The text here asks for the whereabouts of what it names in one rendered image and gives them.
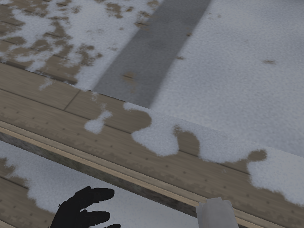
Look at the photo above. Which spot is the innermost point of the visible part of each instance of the right robot thigh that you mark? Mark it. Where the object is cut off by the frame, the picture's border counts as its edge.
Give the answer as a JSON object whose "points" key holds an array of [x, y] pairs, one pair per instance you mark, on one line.
{"points": [[216, 213]]}

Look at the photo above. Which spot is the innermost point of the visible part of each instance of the robot left hand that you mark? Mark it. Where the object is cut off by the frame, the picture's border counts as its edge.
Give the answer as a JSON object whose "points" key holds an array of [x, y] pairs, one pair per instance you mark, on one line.
{"points": [[69, 214]]}

